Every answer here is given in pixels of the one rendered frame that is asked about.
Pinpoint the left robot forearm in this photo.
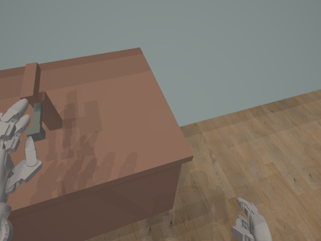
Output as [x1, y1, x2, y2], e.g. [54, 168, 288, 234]
[0, 202, 13, 241]

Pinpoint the left robot hand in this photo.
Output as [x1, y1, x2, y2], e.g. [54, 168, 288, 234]
[0, 98, 42, 203]

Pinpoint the right robot hand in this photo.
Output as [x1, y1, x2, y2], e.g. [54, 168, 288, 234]
[233, 197, 272, 241]

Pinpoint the counter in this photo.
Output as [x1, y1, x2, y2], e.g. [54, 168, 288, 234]
[0, 47, 194, 241]

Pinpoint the tap lever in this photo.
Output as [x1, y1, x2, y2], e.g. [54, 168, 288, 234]
[26, 102, 46, 142]

